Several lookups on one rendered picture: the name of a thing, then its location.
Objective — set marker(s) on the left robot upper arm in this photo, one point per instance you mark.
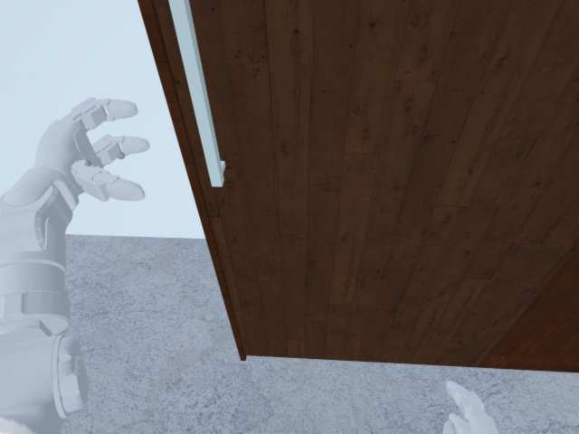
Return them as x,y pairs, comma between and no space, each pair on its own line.
41,383

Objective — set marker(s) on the left robot hand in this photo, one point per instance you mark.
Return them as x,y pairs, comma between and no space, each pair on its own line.
64,147

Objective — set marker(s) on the robot left forearm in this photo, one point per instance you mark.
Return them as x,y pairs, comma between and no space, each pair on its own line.
34,215

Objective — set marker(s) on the wardrobe door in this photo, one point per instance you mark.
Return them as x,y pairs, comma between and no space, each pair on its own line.
549,327
401,176

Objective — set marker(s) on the handle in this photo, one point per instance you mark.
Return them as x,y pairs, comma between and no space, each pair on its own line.
185,32

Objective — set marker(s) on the right robot hand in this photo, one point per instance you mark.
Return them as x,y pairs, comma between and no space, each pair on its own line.
472,408

